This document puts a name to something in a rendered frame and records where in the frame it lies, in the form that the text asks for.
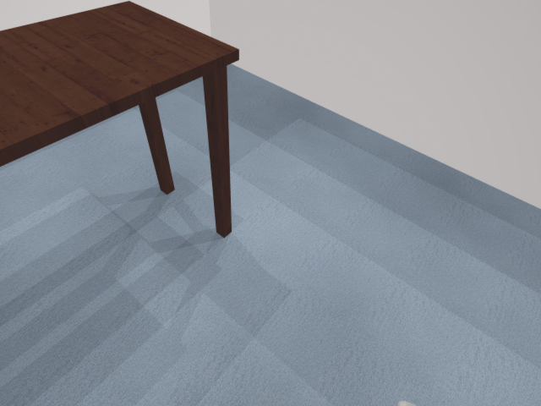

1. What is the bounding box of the table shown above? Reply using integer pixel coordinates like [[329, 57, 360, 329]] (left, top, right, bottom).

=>
[[0, 1, 239, 238]]

